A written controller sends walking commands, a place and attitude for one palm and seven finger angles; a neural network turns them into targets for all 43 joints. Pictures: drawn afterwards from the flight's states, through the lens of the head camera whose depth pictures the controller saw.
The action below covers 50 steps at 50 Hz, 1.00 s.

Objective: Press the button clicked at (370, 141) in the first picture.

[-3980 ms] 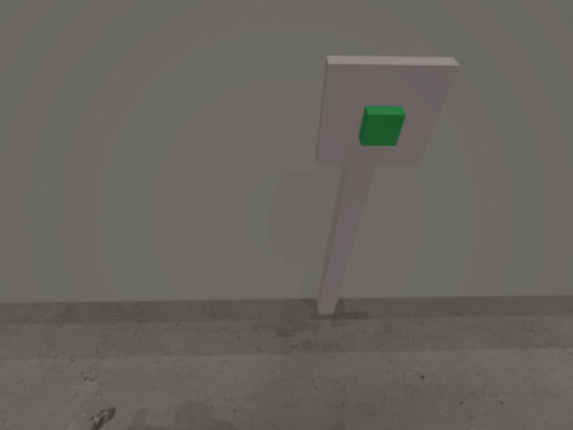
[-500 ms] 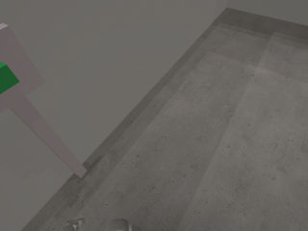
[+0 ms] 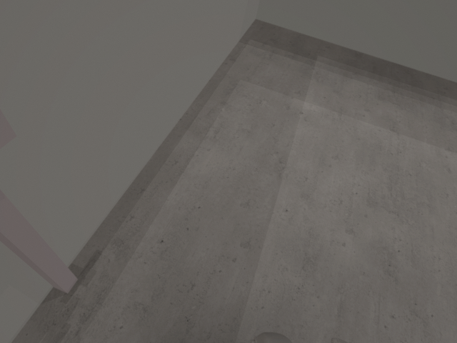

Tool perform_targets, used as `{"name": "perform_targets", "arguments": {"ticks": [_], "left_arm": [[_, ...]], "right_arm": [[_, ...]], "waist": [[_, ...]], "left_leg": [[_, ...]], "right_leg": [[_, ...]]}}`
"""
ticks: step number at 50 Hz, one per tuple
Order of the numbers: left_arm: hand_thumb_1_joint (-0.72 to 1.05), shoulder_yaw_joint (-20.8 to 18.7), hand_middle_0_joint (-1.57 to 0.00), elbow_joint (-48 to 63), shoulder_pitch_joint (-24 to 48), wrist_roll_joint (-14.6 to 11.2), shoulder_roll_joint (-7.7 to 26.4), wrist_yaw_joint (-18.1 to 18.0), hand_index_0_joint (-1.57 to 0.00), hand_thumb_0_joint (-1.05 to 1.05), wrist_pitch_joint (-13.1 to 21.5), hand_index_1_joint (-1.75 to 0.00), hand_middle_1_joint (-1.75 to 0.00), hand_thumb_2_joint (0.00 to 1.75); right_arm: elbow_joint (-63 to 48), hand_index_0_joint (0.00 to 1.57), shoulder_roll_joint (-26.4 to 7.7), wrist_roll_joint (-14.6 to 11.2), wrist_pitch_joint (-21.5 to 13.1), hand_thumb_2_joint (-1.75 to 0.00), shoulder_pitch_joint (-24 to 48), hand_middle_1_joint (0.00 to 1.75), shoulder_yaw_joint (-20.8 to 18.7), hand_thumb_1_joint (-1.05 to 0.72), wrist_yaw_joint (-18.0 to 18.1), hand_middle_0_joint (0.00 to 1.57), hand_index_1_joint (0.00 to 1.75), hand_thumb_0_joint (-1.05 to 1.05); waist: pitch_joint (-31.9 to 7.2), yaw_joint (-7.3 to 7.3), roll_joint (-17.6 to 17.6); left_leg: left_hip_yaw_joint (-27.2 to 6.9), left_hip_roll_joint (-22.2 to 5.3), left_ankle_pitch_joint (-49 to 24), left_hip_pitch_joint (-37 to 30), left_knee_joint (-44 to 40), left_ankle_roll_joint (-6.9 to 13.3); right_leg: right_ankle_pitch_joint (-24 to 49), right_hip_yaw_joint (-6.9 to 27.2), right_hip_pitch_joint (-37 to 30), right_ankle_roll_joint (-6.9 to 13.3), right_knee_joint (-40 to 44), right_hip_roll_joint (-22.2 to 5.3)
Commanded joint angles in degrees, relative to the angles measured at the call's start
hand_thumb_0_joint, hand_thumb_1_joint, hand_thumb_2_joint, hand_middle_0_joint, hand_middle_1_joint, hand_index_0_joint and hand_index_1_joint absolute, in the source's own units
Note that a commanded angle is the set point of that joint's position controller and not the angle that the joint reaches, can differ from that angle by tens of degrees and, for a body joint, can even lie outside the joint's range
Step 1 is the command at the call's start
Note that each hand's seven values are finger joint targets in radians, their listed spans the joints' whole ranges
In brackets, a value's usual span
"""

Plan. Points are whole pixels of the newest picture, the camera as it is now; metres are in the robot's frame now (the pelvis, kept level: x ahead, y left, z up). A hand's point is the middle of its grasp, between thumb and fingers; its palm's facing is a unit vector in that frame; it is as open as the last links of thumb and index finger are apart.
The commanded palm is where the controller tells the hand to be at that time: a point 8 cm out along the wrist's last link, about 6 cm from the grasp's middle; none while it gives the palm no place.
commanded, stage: walk to a spot facing it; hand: left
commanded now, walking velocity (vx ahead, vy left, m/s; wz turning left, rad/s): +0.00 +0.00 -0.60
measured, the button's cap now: out of the picture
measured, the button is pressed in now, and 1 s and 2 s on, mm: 0 0 0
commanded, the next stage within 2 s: turn to face it in 1.62 s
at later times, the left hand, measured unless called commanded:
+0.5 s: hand (167, 339) +0.15 +0.11 -0.16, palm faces -0.27 -0.93 -0.23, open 7.4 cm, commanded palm none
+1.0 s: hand (164, 305) +0.22 +0.13 -0.21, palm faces -0.42 -0.90 -0.13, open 7.4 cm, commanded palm none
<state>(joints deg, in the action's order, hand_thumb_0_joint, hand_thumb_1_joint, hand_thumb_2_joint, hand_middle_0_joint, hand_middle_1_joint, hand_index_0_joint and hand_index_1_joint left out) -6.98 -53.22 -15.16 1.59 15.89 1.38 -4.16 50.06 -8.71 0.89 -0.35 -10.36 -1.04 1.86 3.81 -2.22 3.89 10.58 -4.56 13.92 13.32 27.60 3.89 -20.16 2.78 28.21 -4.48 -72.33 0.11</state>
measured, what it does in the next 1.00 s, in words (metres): walks ahead, turning right: right foot, then left foot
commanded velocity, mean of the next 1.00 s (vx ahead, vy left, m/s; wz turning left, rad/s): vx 0.26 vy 0.00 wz -0.53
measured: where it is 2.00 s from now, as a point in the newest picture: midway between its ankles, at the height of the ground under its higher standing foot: (278, 291)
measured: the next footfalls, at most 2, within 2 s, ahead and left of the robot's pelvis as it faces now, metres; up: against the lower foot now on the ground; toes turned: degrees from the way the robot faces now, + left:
right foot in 0.44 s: -0.04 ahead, -0.14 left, +0.00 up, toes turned -24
left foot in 0.90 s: +0.34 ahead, -0.04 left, +0.00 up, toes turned -22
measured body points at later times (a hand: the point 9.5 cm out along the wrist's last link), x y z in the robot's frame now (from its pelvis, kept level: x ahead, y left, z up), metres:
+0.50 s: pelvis -0.01 -0.04 -0.01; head -0.01 -0.06 +0.43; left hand +0.16 +0.16 -0.14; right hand -0.12 -0.27 -0.18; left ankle +0.02 +0.07 -0.71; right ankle -0.08 -0.12 -0.75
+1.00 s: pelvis +0.19 -0.05 -0.03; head +0.23 -0.03 +0.42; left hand +0.24 +0.18 -0.19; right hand +0.19 -0.32 -0.13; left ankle +0.30 -0.02 -0.74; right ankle -0.01 -0.11 -0.65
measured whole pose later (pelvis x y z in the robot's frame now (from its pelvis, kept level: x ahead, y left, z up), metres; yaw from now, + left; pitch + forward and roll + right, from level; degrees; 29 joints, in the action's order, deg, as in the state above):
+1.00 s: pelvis +0.19 -0.05 -0.03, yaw -34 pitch -2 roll -2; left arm -4.7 -63.2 -24.3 0.8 10.6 0.6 0.6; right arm 51.0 -8.6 1.6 -4.4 -5.9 -1.3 -0.2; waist 5.2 -3.6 3.1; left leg 10.8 -5.3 15.0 22.2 39.3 3.6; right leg -25.1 3.5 15.7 0.9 -68.3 0.2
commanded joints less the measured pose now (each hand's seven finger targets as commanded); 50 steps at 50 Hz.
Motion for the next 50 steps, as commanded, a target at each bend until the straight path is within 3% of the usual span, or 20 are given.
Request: {"name": "perform_targets", "arguments": {"ticks": [1, 12, 16, 19, 20, 21, 22, 23, 25, 28, 31, 35, 40, 42, 43, 44, 45, 46, 48, 50], "left_arm": [[0.9, -0.18, -0.2, 3.5, -0.58, 0.04, 1.52, 0.02, -0.2, 0.0, 0.15, -0.3, -0.3, 0.9], [0.9, 0.83, -0.2, 5.74, 6.59, -0.01, -1.12, 0.28, -0.2, 0.0, 0.0, -0.3, -0.3, 0.9], [0.9, 1.2, -0.2, 6.11, 7.19, 0.04, -1.52, 0.63, -0.2, 0.0, 0.67, -0.3, -0.3, 0.9], [0.9, 0.88, -0.2, 4.45, 2.95, -0.16, -0.92, 0.58, -0.2, 0.0, 1.6, -0.3, -0.3, 0.9], [0.9, 0.54, -0.2, 2.5, -2.1, -0.15, 0.49, 0.21, -0.2, 0.0, 2.25, -0.3, -0.3, 0.9], [0.9, -0.25, -0.2, 0.95, -7.39, 0.51, 6.65, -0.59, -0.2, 0.0, 3.21, -0.3, -0.3, 0.9], [0.9, -0.7, -0.2, -0.02, -10.51, -0.31, 11.19, -1.6, -0.2, 0.0, 3.67, -0.3, -0.3, 0.9], [0.9, -0.62, -0.2, 0.55, -9.44, -0.76, 9.66, -2.41, -0.2, 0.0, 3.84, -0.3, -0.3, 0.9], [0.9, 0.08, -0.2, 1.46, -3.64, -0.83, 6.72, -2.43, -0.2, 0.0, 5.25, -0.3, -0.3, 0.9], [0.9, 1.5, -0.2, 1.65, -2.73, -0.81, 2.96, -1.99, -0.2, 0.0, 6.92, -0.3, -0.3, 0.9], [0.9, 1.62, -0.2, -0.42, -6.81, -0.53, 2.98, -1.91, -0.2, 0.0, 8.2, -0.3, -0.3, 0.9], [0.9, 1.78, -0.2, -2.4, -10.39, -0.39, 2.95, -2.18, -0.2, 0.0, 8.57, -0.3, -0.3, 0.9], [0.9, 1.98, -0.2, -3.98, -11.1, 0.0, 3.08, -2.84, -0.2, 0.0, 8.26, -0.3, -0.3, 0.9], [0.9, 1.49, -0.2, -4.09, -9.43, 0.0, 4.36, -2.9, -0.2, 0.0, 8.32, -0.3, -0.3, 0.9], [0.9, 1.16, -0.2, -4.07, -8.18, -0.28, 4.7, -2.92, -0.2, 0.0, 8.42, -0.3, -0.3, 0.9], [0.9, 0.9, -0.2, -4.25, -8.14, -0.77, 3.47, -2.58, -0.2, 0.0, 8.57, -0.3, -0.3, 0.9], [0.9, 0.97, -0.2, -3.65, -12.58, -1.6, -0.4, -1.8, -0.2, 0.0, 8.05, -0.3, -0.3, 0.9], [0.9, 1.87, -0.2, -2.69, -11.66, -1.56, -0.85, -1.4, -0.2, 0.0, 7.88, -0.3, -0.3, 0.9], [0.9, 1.32, -0.2, -3.3, -6.93, -0.93, -0.32, -1.04, -0.2, 0.0, 7.09, -0.3, -0.3, 0.9], [0.9, 1.06, -0.2, -3.38, -5.17, 0.08, -2.19, 0.3, -0.2, 0.0, 5.86, -0.3, -0.3, 0.9]], "right_arm": [[-2.36, 0.2, -10.12, -0.08, -0.97, -0.9, -4.26, 0.3, -3.45, -0.9, 0.95, 0.2, 0.3, 0.0], [2.02, 0.2, -11.39, 0.71, -0.64, -0.9, -8.21, 0.3, -5.0, -0.9, 0.16, 0.2, 0.3, 0.0], [3.05, 0.2, -13.32, 1.2, -0.63, -0.9, -8.84, 0.3, -5.59, -0.9, -0.42, 0.2, 0.3, 0.0], [3.28, 0.2, -13.82, 1.49, -0.44, -0.9, -8.32, 0.3, -5.56, -0.9, -0.88, 0.2, 0.3, 0.0], [3.06, 0.2, -12.99, 1.23, -0.29, -0.9, -7.41, 0.3, -5.3, -0.9, -1.18, 0.2, 0.3, 0.0], [1.36, 0.2, -8.95, 0.34, -0.04, -0.9, -7.08, 0.3, -4.25, -0.9, -1.82, 0.2, 0.3, 0.0], [-2.74, 0.2, -7.78, 0.92, -0.03, -0.9, -0.26, 0.3, -3.18, -0.9, -2.43, 0.2, 0.3, 0.0], [-3.68, 0.2, -9.66, 1.19, -0.09, -0.9, 2.47, 0.3, -3.82, -0.9, -2.64, 0.2, 0.3, 0.0], [-2.16, 0.2, -9.53, 1.09, -0.01, -0.9, 1.63, 0.3, -4.39, -0.9, -3.14, 0.2, 0.3, 0.0], [0.32, 0.2, -8.73, 1.47, -0.39, -0.9, -2.75, 0.3, -4.59, -0.9, -3.22, 0.2, 0.3, 0.0], [-0.44, 0.2, -7.68, 1.12, -0.78, -0.9, -1.13, 0.3, -4.46, -0.9, -3.18, 0.2, 0.3, 0.0], [-2.98, 0.2, -6.77, 0.94, -1.27, -0.9, 4.62, 0.3, -3.8, -0.9, -3.38, 0.2, 0.3, 0.0], [-5.28, 0.2, -5.73, 0.5, -2.27, -0.9, 10.14, 0.3, -2.95, -0.9, -3.63, 0.2, 0.3, 0.0], [-3.78, 0.2, -6.4, 0.31, -3.07, -0.9, 4.85, 0.3, -3.17, -0.9, -2.99, 0.2, 0.3, 0.0], [-1.28, 0.2, -7.77, 0.55, -3.48, -0.9, -3.19, 0.3, -3.54, -0.9, -2.24, 0.2, 0.3, 0.0], [1.82, 0.2, -11.56, 0.91, -3.69, -0.9, -13.41, 0.3, -4.41, -0.9, -1.36, 0.2, 0.3, 0.0], [3.76, 0.2, -19.46, 1.61, -4.07, -0.9, -19.86, 0.3, -6.18, -0.9, -0.71, 0.2, 0.3, 0.0], [3.93, 0.2, -21.06, 0.74, -3.42, -0.9, -21.66, 0.3, -5.67, -0.9, -0.48, 0.2, 0.3, 0.0], [2.06, 0.2, -13.3, 0.35, -3.71, -0.9, -9.78, 0.3, -4.11, -0.9, -0.42, 0.2, 0.3, 0.0], [1.59, 0.2, -8.01, 0.58, -4.52, -0.9, -5.43, 0.3, -2.57, -0.9, -0.47, 0.2, 0.3, 0.0]], "waist": [[-3.39, 2.4, -12.9], [-3.28, 4.93, -12.23], [-5.76, 5.41, -13.44], [-6.58, 2.64, -9.35], [-7.63, -0.07, -4.92], [-8.98, -2.87, 11.45], [-3.71, -5.44, 17.4], [0.66, -4.51, 9.45], [3.72, -1.01, 7.1], [4.31, 2.25, 2.65], [3.54, 1.76, 2.31], [3.15, 0.14, 2.87], [3.76, -0.81, 3.93], [-0.2, 1.95, 3.2], [-4.44, 5.54, 1.97], [-11.55, 9.51, -1.76], [-20.16, 10.12, -20.01], [-20.24, 9.89, -23.96], [-7.68, 6.48, -15.42], [0.36, 2.96, -10.81]], "left_leg": [[-9.22, -13.95, -9.69, -7.09, -12.33, 0.36], [-5.82, -19.02, 0.91, -5.88, -13.92, 3.5], [-4.51, -20.56, 14.74, -5.0, -14.61, 1.86], [-0.9, -19.5, 19.67, 0.82, -10.02, -1.23], [2.19, -17.57, 19.75, 6.71, -1.47, -3.32], [8.14, -10.57, 20.93, 19.33, 15.54, -6.62], [1.79, -3.64, 23.33, 33.67, 28.67, -8.44], [-4.87, -4.82, 17.23, 35.14, 32.63, -7.38], [-6.95, -5.11, 7.01, 33.22, 36.29, -7.22], [-6.8, -5.04, -1.25, 28.61, 34.95, -9.0], [-6.53, -4.24, -2.2, 29.13, 32.61, -9.64], [-6.37, -3.82, -3.9, 31.48, 28.56, -9.15], [-5.8, -1.62, -2.3, 22.8, 15.48, -7.03], [-4.13, 1.42, -0.41, 10.29, 8.69, -5.7], [-4.0, 2.87, -4.36, -1.1, 3.81, -5.25], [-6.0, -0.05, -7.32, -15.35, 1.68, -4.87], [-27.33, -18.51, -8.36, -30.13, 0.42, -0.63], [-38.51, -25.1, -6.48, -29.28, -7.55, 2.35], [-30.37, -23.24, 7.16, -11.76, -14.18, 1.03], [-19.28, -18.26, 4.25, 0.88, -15.99, -1.57]], "right_leg": [[2.16, -0.83, 5.43, -0.67, 0.84, -2.38], [-3.61, -5.57, -0.08, 1.2, 20.01, -5.13], [-6.88, -8.86, -5.76, 3.33, 29.03, -3.83], [-3.78, -11.87, -17.6, 5.4, 41.43, -1.66], [-1.52, -10.42, -26.71, 6.78, 47.8, -2.64], [-14.45, 7.27, -35.9, 11.02, 58.16, -14.29], [-18.35, 27.33, -34.02, 16.32, 65.29, -23.46], [-17.55, 24.77, -29.4, 17.06, 66.37, -23.76], [-14.13, 19.15, -24.2, 14.53, 65.69, -18.45], [6.59, 8.02, -22.45, 12.69, 62.9, -13.11], [20.07, 7.39, -25.51, 13.63, 60.97, -12.7], [24.59, 8.72, -28.81, 14.81, 59.78, -12.69], [30.29, 9.68, -27.76, 13.47, 57.21, -12.51], [40.23, 9.07, -25.73, 12.74, 50.43, -11.92], [43.01, 7.63, -22.91, 11.21, 42.27, -9.68], [35.68, 5.59, -18.59, 9.34, 29.98, -6.45], [3.09, -1.35, -4.39, 5.99, 10.65, 2.37], [-12.61, 1.38, 2.61, 6.02, -2.68, 3.29], [-2.88, 1.96, 5.81, 6.08, -8.73, -3.09], [3.53, 0.26, 3.3, 5.24, -5.98, -5.87]]}}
